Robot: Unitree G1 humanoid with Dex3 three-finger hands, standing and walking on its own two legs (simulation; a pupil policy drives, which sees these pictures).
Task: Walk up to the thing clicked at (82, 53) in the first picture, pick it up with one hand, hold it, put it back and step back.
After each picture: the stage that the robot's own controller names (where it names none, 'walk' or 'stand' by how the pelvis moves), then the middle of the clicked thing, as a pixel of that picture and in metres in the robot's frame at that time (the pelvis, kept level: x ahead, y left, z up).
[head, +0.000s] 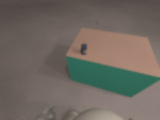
stand; (83, 49) +0.72 +0.11 -0.11
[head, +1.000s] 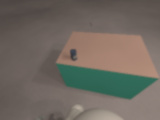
walk; (73, 54) +0.62 +0.25 -0.09
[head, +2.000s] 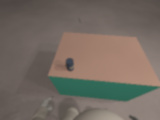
stand; (70, 64) +0.46 +0.20 -0.09
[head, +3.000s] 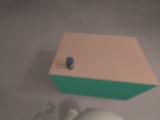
stand; (70, 63) +0.48 +0.21 -0.11
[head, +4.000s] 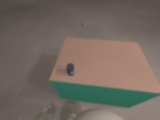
stand; (70, 69) +0.44 +0.20 -0.11
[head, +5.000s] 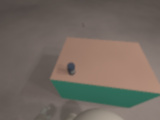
stand; (71, 69) +0.45 +0.19 -0.11
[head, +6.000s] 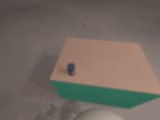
stand; (71, 69) +0.44 +0.19 -0.11
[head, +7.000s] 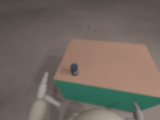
rise first; (74, 69) +0.44 +0.19 -0.11
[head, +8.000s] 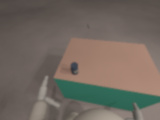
go down; (74, 68) +0.45 +0.19 -0.11
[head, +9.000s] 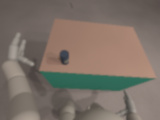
go down; (64, 57) +0.47 +0.17 -0.06
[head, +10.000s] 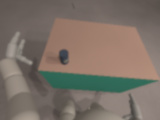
go down; (64, 57) +0.47 +0.18 -0.04
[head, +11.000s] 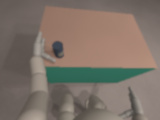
close in; (58, 50) +0.49 +0.19 -0.01
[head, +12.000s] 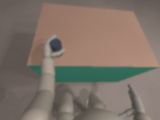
close; (57, 48) +0.49 +0.19 +0.01
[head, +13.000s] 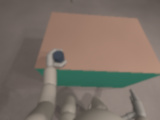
lift; (59, 59) +0.42 +0.19 +0.00
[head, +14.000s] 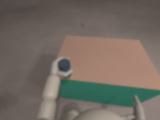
lift; (65, 68) +0.32 +0.18 +0.10
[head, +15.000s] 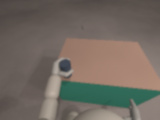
hold; (66, 69) +0.32 +0.18 +0.09
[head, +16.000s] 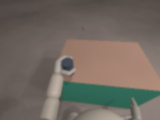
hold; (68, 67) +0.33 +0.16 +0.11
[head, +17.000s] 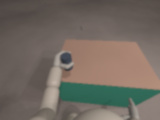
crouch; (67, 62) +0.37 +0.17 +0.11
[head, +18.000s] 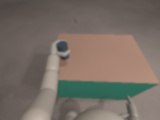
lower; (63, 50) +0.46 +0.19 +0.11
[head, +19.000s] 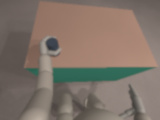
lower; (53, 47) +0.49 +0.20 +0.00
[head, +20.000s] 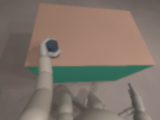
lower; (53, 49) +0.49 +0.20 +0.00
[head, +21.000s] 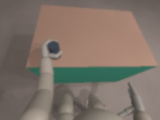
lower; (55, 50) +0.48 +0.19 +0.00
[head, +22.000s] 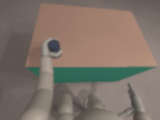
lower; (55, 49) +0.48 +0.19 +0.01
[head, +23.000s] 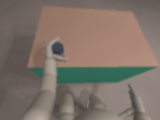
open; (58, 52) +0.47 +0.17 +0.00
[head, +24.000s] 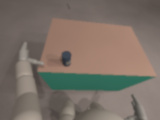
sink last; (66, 59) +0.45 +0.15 -0.03
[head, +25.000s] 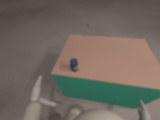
stand; (74, 65) +0.47 +0.18 -0.05
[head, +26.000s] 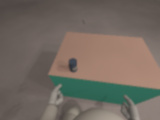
stand; (73, 65) +0.44 +0.17 -0.05
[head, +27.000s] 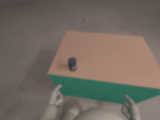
stand; (72, 64) +0.45 +0.17 -0.04
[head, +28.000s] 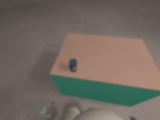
stand; (73, 65) +0.45 +0.18 -0.07
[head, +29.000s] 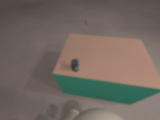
walk; (75, 65) +0.47 +0.17 -0.11
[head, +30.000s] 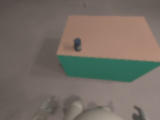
walk; (77, 45) +0.62 +0.17 -0.08
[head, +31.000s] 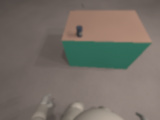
walk; (79, 31) +0.86 +0.20 -0.09
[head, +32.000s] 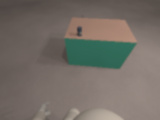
stand; (79, 31) +1.05 +0.22 -0.09
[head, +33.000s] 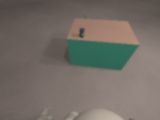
stand; (82, 32) +1.05 +0.19 -0.11
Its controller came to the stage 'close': yes
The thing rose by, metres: 0.21
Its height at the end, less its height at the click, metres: +0.00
